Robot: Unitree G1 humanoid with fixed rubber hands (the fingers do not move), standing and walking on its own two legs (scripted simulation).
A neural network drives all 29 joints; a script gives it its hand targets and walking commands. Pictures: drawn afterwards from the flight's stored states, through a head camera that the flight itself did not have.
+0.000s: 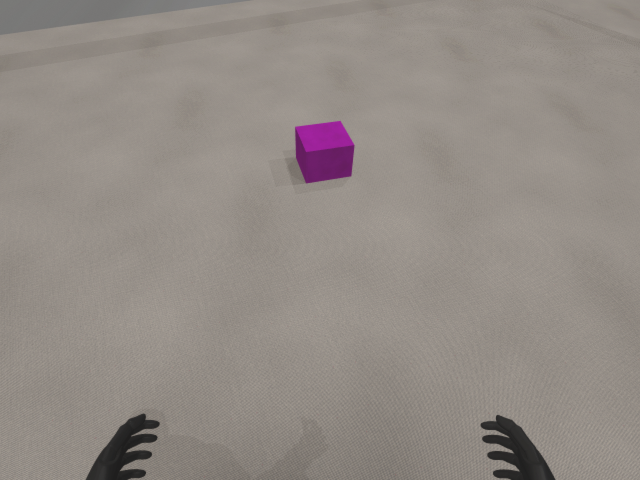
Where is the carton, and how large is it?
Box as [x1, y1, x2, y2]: [295, 121, 354, 182]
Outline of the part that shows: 340,121 295,127 296,158 306,182 350,175 354,145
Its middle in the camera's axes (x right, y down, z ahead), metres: +0.01 -0.45 +1.93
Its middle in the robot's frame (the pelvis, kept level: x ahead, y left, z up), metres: +1.68 -0.03 -0.66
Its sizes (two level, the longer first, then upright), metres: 0.233 0.217 0.183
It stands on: the floor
